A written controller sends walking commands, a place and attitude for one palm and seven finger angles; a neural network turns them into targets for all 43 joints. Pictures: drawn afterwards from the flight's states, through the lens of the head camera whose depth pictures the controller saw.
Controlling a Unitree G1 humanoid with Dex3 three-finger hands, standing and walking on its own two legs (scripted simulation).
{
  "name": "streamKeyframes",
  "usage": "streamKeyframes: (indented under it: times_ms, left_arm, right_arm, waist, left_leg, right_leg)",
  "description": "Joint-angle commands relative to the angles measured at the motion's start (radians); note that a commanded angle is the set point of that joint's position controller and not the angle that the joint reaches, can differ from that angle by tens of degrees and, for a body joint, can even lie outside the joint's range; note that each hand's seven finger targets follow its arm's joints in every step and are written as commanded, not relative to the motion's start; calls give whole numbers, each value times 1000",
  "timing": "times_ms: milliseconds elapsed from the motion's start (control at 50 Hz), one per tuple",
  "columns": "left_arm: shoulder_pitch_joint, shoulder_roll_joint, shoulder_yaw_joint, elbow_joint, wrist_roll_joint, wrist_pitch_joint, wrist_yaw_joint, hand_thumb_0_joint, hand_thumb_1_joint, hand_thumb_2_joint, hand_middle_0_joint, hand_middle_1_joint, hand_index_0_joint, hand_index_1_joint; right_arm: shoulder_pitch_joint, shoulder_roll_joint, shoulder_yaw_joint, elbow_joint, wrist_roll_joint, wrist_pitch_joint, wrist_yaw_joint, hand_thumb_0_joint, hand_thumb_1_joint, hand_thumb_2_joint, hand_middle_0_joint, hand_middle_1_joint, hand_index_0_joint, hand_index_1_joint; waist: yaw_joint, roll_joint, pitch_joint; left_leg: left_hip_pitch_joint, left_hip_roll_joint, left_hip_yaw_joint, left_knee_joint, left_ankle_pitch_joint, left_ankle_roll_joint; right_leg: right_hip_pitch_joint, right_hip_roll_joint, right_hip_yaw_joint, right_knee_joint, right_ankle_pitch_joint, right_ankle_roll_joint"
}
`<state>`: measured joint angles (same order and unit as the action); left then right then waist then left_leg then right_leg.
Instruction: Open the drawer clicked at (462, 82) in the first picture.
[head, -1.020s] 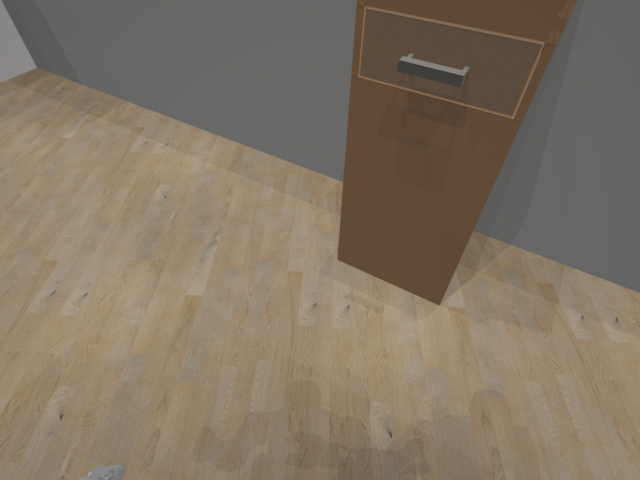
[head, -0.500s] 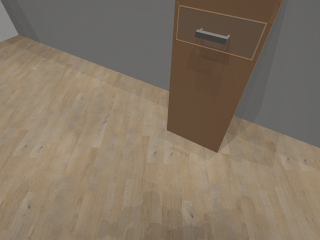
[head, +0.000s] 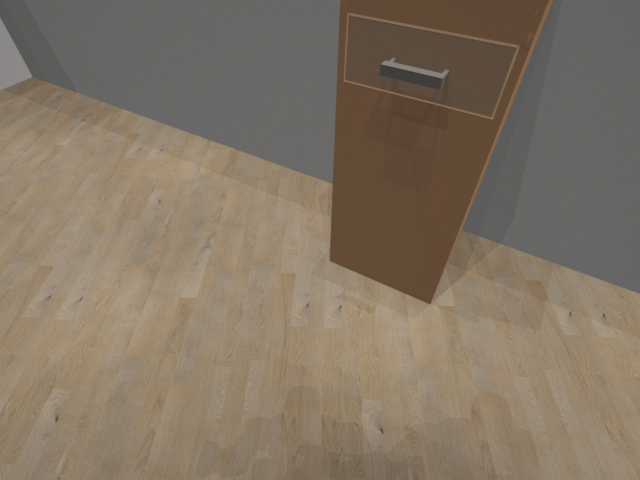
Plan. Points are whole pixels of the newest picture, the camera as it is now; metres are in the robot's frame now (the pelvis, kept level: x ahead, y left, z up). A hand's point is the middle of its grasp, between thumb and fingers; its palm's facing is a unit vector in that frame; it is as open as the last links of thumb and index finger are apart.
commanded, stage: look at it before walking up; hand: left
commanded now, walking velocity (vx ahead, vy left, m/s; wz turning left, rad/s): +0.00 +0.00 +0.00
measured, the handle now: (415, 71) +0.96 -0.17 +0.09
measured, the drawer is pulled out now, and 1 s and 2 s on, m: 0.00 0.00 0.00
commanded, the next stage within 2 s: turn to face it in 0.42 s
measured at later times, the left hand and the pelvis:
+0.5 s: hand out of the picture +0.07 +0.25 -0.16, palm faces -0.03 -0.94 -0.33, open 7.4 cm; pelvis +0.00 +0.00 +0.00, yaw +0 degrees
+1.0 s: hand out of the picture +0.06 +0.18 -0.18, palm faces -0.16 -0.95 -0.26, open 7.4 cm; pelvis -0.02 -0.01 -0.03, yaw -11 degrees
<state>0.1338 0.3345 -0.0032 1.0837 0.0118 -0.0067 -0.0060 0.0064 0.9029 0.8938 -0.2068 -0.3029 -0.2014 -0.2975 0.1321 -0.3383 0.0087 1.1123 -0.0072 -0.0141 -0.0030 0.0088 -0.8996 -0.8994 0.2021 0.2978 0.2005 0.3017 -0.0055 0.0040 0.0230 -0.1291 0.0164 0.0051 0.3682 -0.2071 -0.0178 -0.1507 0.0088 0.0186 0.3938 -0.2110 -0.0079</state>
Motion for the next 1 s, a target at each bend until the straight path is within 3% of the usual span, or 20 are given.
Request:
streamKeyframes:
  times_ms: [0, 200, 260, 480, 540, 600, 660, 720, 760, 780, 800, 820, 840, 860, 880, 900, 920, 940, 980]
  left_arm:
    - [-37, 209, 40, -68, -1, -23, 19, 0, 900, 900, -200, -300, -200, -300]
    - [-35, 208, 40, -66, 0, -22, 18, 0, 900, 900, -200, -300, -200, -300]
    - [-29, 209, 40, -65, -1, -25, 19, 0, 900, 900, -200, -300, -200, -300]
    - [-30, 212, 39, -60, -1, -26, 19, 0, 900, 900, -200, -300, -200, -300]
    - [-31, 210, 41, -69, -1, -20, 17, 0, 900, 900, -200, -300, -200, -300]
    - [35, 107, 31, -77, -1, 13, 23, 0, 900, 900, -200, -300, -200, -300]
    - [53, 109, 47, -118, 4, 31, 20, 0, 900, 900, -200, -300, -200, -300]
    - [56, 100, 57, -162, 7, 42, 13, 0, 900, 900, -200, -300, -200, -300]
    - [61, 78, 61, -184, 7, 46, 7, 0, 900, 900, -200, -300, -200, -300]
    - [73, 63, 63, -193, 7, 49, 3, 0, 900, 900, -200, -300, -200, -300]
    - [86, 44, 67, -202, 9, 52, 0, 0, 900, 900, -200, -300, -200, -300]
    - [101, 31, 72, -208, 9, 52, -2, 0, 900, 900, -200, -300, -200, -300]
    - [127, 22, 76, -209, 9, 51, -4, 0, 900, 900, -200, -300, -200, -300]
    - [170, 19, 81, -203, 11, 46, -6, 0, 900, 900, -200, -300, -200, -300]
    - [226, 41, 90, -189, 17, 35, -5, 0, 900, 900, -200, -300, -200, -300]
    - [252, 153, 109, -194, 31, 16, 12, 0, 900, 900, -200, -300, -200, -300]
    - [280, 149, 101, -196, 10, 20, 23, 0, 900, 900, -200, -300, -200, -300]
    - [217, 139, 106, -208, 13, 22, 27, 0, 900, 900, -200, -300, -200, -300]
    - [131, 82, 96, -231, 9, 17, 29, 0, 900, 900, -200, -300, -200, -300]
  right_arm:
    - [-51, -199, -43, -60, -3, -20, -10, 0, -900, -900, 200, 300, 200, 300]
    - [-52, -199, -42, -60, -2, -19, -10, 0, -900, -900, 200, 300, 200, 300]
    - [-48, -200, -43, -60, -1, -20, -11, 0, -900, -900, 200, 300, 200, 300]
    - [-54, -202, -42, -60, 0, -18, -11, 0, -900, -900, 200, 300, 200, 300]
    - [-50, -203, -47, -61, -2, -19, -15, 0, -900, -900, 200, 300, 200, 300]
    - [20, -87, -36, -71, -3, 3, -22, 0, -900, -900, 200, 300, 200, 300]
    - [35, -97, -55, -112, -4, 18, -29, 0, -900, -900, 200, 300, 200, 300]
    - [23, -103, -73, -158, -6, 25, -30, 0, -900, -900, 200, 300, 200, 300]
    - [20, -114, -84, -180, -7, 25, -30, 0, -900, -900, 200, 300, 200, 300]
    - [7, -121, -90, -190, -7, 23, -30, 0, -900, -900, 200, 300, 200, 300]
    - [-4, -120, -95, -198, -8, 18, -29, 0, -900, -900, 200, 300, 200, 300]
    - [-21, -117, -97, -212, -10, 15, -28, 0, -900, -900, 200, 300, 200, 300]
    - [-40, -111, -98, -223, -13, 15, -28, 0, -900, -900, 200, 300, 200, 300]
    - [-57, -109, -100, -231, -14, 17, -29, 0, -900, -900, 200, 300, 200, 300]
    - [-59, -88, -100, -236, -11, 25, -27, 0, -900, -900, 200, 300, 200, 300]
    - [-22, 4, -86, -264, -4, 32, -21, 0, -900, -900, 200, 300, 200, 300]
    - [-48, -11, -84, -277, -2, 41, -26, 0, -900, -900, 200, 300, 200, 300]
    - [-46, -1, -88, -265, -1, 42, -25, 0, -900, -900, 200, 300, 200, 300]
    - [-6, -8, -91, -234, -7, 37, -20, 0, -900, -900, 200, 300, 200, 300]
  waist:
    - [6, -13, -40]
    - [6, -2, -32]
    - [5, -9, -57]
    - [4, -14, -51]
    - [3, 0, -47]
    - [-2, -16, -61]
    - [-3, -14, -51]
    - [-2, 27, -24]
    - [-1, 85, -31]
    - [7, 141, -21]
    - [18, 190, -23]
    - [29, 197, -32]
    - [44, 174, -31]
    - [69, 132, -39]
    - [95, 8, -31]
    - [81, -372, -18]
    - [93, -255, -37]
    - [60, -221, -20]
    - [21, -132, -32]
  left_leg:
    - [-4, 99, -86, -59, 99, 40]
    - [-5, 99, -92, -64, 83, 41]
    - [13, 102, -88, -52, 127, 40]
    - [16, 102, -89, -57, 129, 39]
    - [39, 109, -69, -37, 157, 36]
    - [34, 116, -9, 35, 173, 15]
    - [16, 133, 7, 81, 147, 20]
    - [-20, 163, -10, 80, 49, 37]
    - [-30, 219, -52, 45, 13, 68]
    - [-65, 274, -78, 12, 25, 99]
    - [-89, 330, -103, -11, 100, 140]
    - [-104, 362, -95, 4, 172, 166]
    - [-124, 355, -55, 53, 219, 161]
    - [-154, 325, -6, 148, 225, 127]
    - [-243, 238, 78, 345, 114, 56]
    - [-463, 39, 161, 647, -302, -38]
    - [-436, 24, -10, 746, -384, -29]
    - [-457, 32, -52, 801, -323, -23]
    - [-432, 58, -55, 805, -196, -30]
  right_leg:
    - [-8, -126, 105, -73, 107, -28]
    - [-17, -124, 109, -84, 81, -27]
    - [0, -126, 106, -75, 143, -29]
    - [7, -129, 106, -82, 153, -28]
    - [-13, -122, 119, -63, 215, -33]
    - [-46, -119, 137, 7, 306, -24]
    - [-107, -98, 154, 75, 311, -28]
    - [-195, -64, 162, 140, 221, -26]
    - [-236, -23, 121, 243, 148, -13]
    - [-240, 0, 74, 342, 59, -2]
    - [-237, 9, 24, 449, -142, 12]
    - [-218, -15, -1, 487, -245, 19]
    - [-181, -36, -5, 450, -258, 15]
    - [-120, -40, -8, 346, -183, 9]
    - [-27, -69, 53, 159, 34, -3]
    - [21, -319, 491, -47, 287, -78]
    - [-50, -368, 549, -121, 285, -149]
    - [-74, -323, 543, -126, 163, -156]
    - [-69, -255, 422, -89, 157, -164]
